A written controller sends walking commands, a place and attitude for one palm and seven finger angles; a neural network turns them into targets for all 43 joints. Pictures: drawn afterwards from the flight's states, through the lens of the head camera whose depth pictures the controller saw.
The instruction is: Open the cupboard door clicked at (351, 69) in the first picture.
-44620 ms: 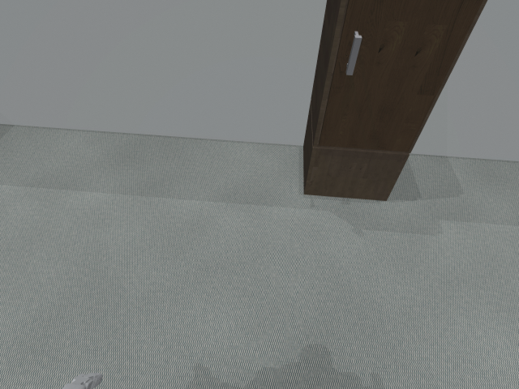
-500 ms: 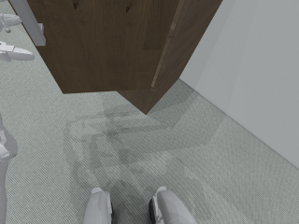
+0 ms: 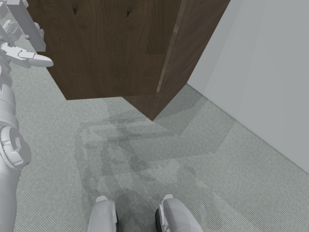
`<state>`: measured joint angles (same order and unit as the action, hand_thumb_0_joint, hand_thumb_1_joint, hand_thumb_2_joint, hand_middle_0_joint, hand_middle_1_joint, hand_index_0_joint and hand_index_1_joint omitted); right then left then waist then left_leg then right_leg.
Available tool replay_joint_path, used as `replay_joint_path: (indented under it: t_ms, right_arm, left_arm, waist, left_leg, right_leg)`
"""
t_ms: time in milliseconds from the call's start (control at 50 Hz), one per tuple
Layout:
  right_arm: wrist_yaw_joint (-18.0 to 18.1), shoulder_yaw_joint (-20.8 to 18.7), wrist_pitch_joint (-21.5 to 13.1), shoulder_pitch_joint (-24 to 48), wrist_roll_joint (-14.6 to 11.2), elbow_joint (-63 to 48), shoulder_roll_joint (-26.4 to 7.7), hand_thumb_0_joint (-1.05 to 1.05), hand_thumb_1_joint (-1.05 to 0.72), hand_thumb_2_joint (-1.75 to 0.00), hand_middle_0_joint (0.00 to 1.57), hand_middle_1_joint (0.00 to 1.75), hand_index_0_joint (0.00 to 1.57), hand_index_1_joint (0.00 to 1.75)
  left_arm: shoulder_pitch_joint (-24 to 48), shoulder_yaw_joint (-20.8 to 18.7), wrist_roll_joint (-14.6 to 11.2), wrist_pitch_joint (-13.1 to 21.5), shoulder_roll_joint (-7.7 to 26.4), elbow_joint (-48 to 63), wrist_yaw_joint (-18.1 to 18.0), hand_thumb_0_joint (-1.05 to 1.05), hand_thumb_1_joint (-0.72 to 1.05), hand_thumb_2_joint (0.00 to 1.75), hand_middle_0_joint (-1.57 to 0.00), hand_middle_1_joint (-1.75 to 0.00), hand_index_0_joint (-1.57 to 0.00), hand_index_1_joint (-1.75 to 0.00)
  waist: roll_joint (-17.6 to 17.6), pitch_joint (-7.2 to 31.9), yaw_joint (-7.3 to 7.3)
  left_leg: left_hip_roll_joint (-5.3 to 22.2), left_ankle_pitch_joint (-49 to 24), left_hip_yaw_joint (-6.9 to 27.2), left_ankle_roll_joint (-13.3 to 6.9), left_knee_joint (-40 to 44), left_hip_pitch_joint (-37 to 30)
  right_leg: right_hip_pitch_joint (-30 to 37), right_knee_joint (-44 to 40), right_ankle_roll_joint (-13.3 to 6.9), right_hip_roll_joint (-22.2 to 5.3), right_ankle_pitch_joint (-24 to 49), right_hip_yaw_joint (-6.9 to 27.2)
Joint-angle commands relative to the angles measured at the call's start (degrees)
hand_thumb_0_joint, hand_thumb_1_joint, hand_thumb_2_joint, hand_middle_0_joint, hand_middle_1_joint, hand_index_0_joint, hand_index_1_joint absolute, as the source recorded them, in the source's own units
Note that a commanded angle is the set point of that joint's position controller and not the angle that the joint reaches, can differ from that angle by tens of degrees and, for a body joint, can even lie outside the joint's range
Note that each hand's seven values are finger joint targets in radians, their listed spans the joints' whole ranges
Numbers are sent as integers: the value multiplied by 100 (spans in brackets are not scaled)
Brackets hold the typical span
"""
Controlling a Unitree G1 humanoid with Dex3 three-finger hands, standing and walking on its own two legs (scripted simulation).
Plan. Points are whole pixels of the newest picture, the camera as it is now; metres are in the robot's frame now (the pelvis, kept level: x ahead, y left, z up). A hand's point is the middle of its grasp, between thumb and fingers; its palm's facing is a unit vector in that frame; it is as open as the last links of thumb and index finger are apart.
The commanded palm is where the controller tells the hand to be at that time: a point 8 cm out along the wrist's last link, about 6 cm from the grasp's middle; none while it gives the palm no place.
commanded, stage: slide the fingers in behind the handle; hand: left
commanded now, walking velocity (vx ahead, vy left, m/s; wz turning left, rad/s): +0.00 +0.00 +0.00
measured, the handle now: (30, 21) +0.60 +0.23 +0.10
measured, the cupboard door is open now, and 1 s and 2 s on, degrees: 48 46 55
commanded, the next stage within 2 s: close the thumb around the handle in 0.68 s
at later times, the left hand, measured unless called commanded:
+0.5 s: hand (38, 36) +0.56 +0.20 +0.09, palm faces +0.05 -1.00 -0.01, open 14.0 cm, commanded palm +0.54 +0.24 +0.09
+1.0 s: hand (35, 37) +0.55 +0.21 +0.09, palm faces +0.04 -1.00 +0.00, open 12.7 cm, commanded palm +0.53 +0.24 +0.09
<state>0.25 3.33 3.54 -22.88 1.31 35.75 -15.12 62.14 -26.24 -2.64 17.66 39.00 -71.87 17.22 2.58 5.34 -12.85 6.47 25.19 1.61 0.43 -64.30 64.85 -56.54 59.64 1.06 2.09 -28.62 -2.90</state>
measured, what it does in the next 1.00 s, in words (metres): stands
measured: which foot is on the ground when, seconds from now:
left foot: down 0.00-1.00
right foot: down 0.00-1.00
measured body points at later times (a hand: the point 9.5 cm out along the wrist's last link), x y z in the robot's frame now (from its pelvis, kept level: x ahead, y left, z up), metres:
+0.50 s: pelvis +0.00 +0.00 +0.00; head +0.16 +0.03 +0.42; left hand +0.55 +0.26 +0.10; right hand -0.03 -0.26 -0.10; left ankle +0.03 +0.12 -0.65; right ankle -0.01 -0.14 -0.65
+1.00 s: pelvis +0.00 +0.00 +0.00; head +0.16 +0.03 +0.42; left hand +0.54 +0.26 +0.10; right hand -0.02 -0.26 -0.10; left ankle +0.03 +0.12 -0.65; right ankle -0.01 -0.14 -0.65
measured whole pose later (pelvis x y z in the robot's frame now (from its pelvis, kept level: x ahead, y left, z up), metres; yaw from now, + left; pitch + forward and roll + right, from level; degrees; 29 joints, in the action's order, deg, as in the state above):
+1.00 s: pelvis +0.00 +0.00 +0.00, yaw +0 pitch +25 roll -5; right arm -0.4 2.5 3.2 -23.6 1.7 36.9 -14.9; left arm 61.1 -24.5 -2.7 18.7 35.6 -70.9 14.1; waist 2.7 5.9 -12.5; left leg 6.0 25.3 1.5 0.4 -63.7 64.0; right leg -55.7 59.2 1.2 1.8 -28.8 -2.7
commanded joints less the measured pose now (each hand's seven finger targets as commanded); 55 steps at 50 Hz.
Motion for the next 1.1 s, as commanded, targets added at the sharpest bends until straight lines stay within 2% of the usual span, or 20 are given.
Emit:
replay_joint_path:
  t_ms: [0, 80, 140, 200, 260, 280, 400, 440, 460, 540, 580, 620, 680, 760, 820, 880, 960, 980, 1020, 1080]
  right_arm:
    - [82, -421, -53, -1272, -6, -63, -1120, 0, -90, -90, 20, 30, 20, 30]
    - [74, -453, -76, -1305, 5, -14, -1118, 0, -90, -90, 20, 30, 20, 30]
    - [87, -434, -85, -1320, 3, 27, -1127, 0, -90, -90, 20, 30, 20, 30]
    - [53, -474, -119, -1384, 34, 63, -1091, 0, -90, -90, 20, 30, 20, 30]
    - [26, -480, -119, -1396, 48, 102, -1075, 0, -90, -90, 20, 30, 20, 30]
    - [33, -484, -111, -1399, 51, 113, -1116, 0, -90, -90, 20, 30, 20, 30]
    - [-7, -474, -124, -1388, 78, 52, -1077, 0, -90, -90, 20, 30, 20, 30]
    - [-13, -470, -99, -1373, 67, 31, -1091, 0, -90, -90, 20, 30, 20, 30]
    - [-6, -464, -104, -1381, 72, 42, -1078, 0, -90, -90, 20, 30, 20, 30]
    - [42, -442, -89, -1335, 33, 4, -1125, 0, -90, -90, 20, 30, 20, 30]
    - [33, -459, -107, -1383, 53, 9, -1101, 0, -90, -90, 20, 30, 20, 30]
    - [8, -475, -98, -1371, 57, -16, -1094, 0, -90, -90, 20, 30, 20, 30]
    - [13, -479, -83, -1367, 36, 3, -1103, 0, -90, -90, 20, 30, 20, 30]
    - [15, -483, -70, -1394, 40, -9, -1100, 0, -90, -90, 20, 30, 20, 30]
    - [9, -488, -78, -1330, 30, 13, -1094, 0, -90, -90, 20, 30, 20, 30]
    - [25, -490, -87, -1331, 37, 22, -1111, 0, -90, -90, 20, 30, 20, 30]
    - [22, -486, -88, -1328, 43, 27, -1094, 0, -90, -90, 20, 30, 20, 30]
    - [29, -493, -80, -1326, 43, 38, -1115, 0, -90, -90, 20, 30, 20, 30]
    - [11, -518, -84, -1316, 50, 29, -1087, 0, -90, -90, 20, 30, 20, 30]
    - [10, -506, -65, -1336, 59, 52, -1108, 0, -90, -90, 20, 30, 20, 30]
  left_arm:
    - [2680, -91, -69, 393, 1505, 1240, -19, 0, -50, 30, -30, -120, -30, -120]
    - [2693, 37, -75, 396, 1285, 1294, -46, 0, -50, 30, -30, -120, -30, -120]
    - [2789, 131, -101, 285, 1179, 1066, -63, 0, -50, 30, -30, -120, -30, -120]
    - [2857, 217, -38, 383, 1021, 1420, -135, 0, -50, 30, -30, -120, -30, -120]
    - [2807, 351, -86, 349, 696, 1223, -209, 0, -50, 30, -30, -120, -30, -120]
    - [2949, 184, -82, 349, 943, 1315, -260, 0, -50, 30, -30, -120, -30, -120]
    - [2840, 142, 97, 423, 1017, 1332, -448, 0, -50, 30, -30, -120, -30, -120]
    - [2663, 96, 86, 417, 1085, 1246, -424, 0, -50, 30, -30, -120, -30, -120]
    - [2746, 172, 34, 439, 949, 1263, -393, 0, -50, 30, -30, -120, -30, -120]
    - [2763, -32, 29, 366, 1337, 1073, -334, 0, -50, 30, -30, -120, -30, -120]
    - [2859, 3, 29, 459, 1256, 1367, -333, 0, -50, 30, -30, -120, -30, -120]
    - [2571, -61, -4, 483, 1237, 1417, -323, 0, -50, 30, -30, -120, -30, -120]
    - [2580, 69, -55, 439, 1039, 1255, -284, 0, -50, 30, -30, -120, -30, -120]
    - [2477, -42, -58, 457, 1149, 1374, -283, 0, -50, 30, -30, -120, -30, -120]
    - [2539, 58, -72, 469, 1024, 1319, -299, 0, -33, 37, -31, -122, -31, -122]
    - [2658, -16, -64, 533, 1161, 1422, -294, 0, -16, 44, -32, -124, -32, -124]
    - [2575, 155, -84, 514, 886, 1296, -284, 0, 6, 54, -34, -126, -34, -126]
    - [2705, 99, -75, 523, 1003, 1388, -303, 0, 12, 56, -34, -127, -34, -127]
    - [2602, 179, -70, 517, 821, 1473, -318, 0, 23, 61, -35, -128, -35, -128]
    - [2629, 116, -67, 502, 886, 1361, -374, 0, 40, 68, -36, -130, -36, -130]
  waist:
    - [1022, 3060, -79]
    - [1049, 3153, -122]
    - [864, 2864, -201]
    - [1335, 3302, -103]
    - [1036, 2999, -216]
    - [1044, 3073, -186]
    - [1176, 3209, -113]
    - [1040, 3128, -87]
    - [977, 3071, -165]
    - [840, 2910, -150]
    - [1138, 3246, -91]
    - [1126, 3359, -13]
    - [852, 3078, -124]
    - [942, 3164, -39]
    - [901, 2972, -96]
    - [1006, 3109, -79]
    - [984, 2966, -113]
    - [1053, 3043, -102]
    - [1224, 3175, -69]
    - [1057, 3067, -74]
  left_leg:
    - [-327, -2256, 126, -251, 373, -3097]
    - [-316, -2307, 162, -244, 373, -3252]
    - [-320, -2029, 158, -263, 400, -3001]
    - [-317, -2414, 223, -210, 392, -3531]
    - [-310, -2369, 262, -224, 424, -3457]
    - [-305, -2348, 243, -227, 408, -3410]
    - [-337, -2411, 209, -224, 399, -3428]
    - [-335, -2352, 182, -220, 420, -3307]
    - [-339, -2381, 187, -243, 411, -3286]
    - [-341, -2035, 121, -264, 426, -2935]
    - [-335, -2387, 168, -231, 425, -3334]
    - [-334, -2544, 160, -216, 419, -3429]
    - [-328, -2385, 166, -236, 457, -3278]
    - [-349, -2531, 157, -232, 469, -3351]
    - [-342, -2333, 149, -227, 479, -3269]
    - [-331, -2374, 173, -217, 477, -3375]
    - [-331, -2369, 203, -213, 489, -3431]
    - [-317, -2423, 214, -199, 494, -3488]
    - [-323, -2598, 217, -180, 479, -3698]
    - [-313, -2521, 252, -179, 513, -3596]
  right_leg:
    - [519, -703, -148, 242, 2114, 15]
    - [395, -713, -153, 237, 2079, 2]
    - [356, -764, -144, 239, 1874, 1]
    - [218, -686, -191, 233, 1991, -36]
    - [127, -729, -192, 248, 1926, -77]
    - [189, -730, -174, 235, 1949, -48]
    - [291, -704, -186, 231, 2026, -30]
    - [404, -711, -186, 238, 2051, -30]
    - [388, -705, -184, 245, 2098, -29]
    - [491, -755, -155, 230, 1931, 16]
    - [461, -692, -174, 227, 2118, -4]
    - [547, -682, -178, 236, 2245, -18]
    - [479, -732, -150, 247, 2169, -29]
    - [590, -717, -176, 252, 2310, -14]
    - [500, -774, -156, 249, 2145, -16]
    - [461, -738, -168, 241, 2112, -12]
    - [316, -743, -188, 242, 2012, -46]
    - [323, -739, -178, 234, 2052, -38]
    - [271, -736, -193, 238, 2123, -59]
    - [281, -730, -185, 234, 2043, -75]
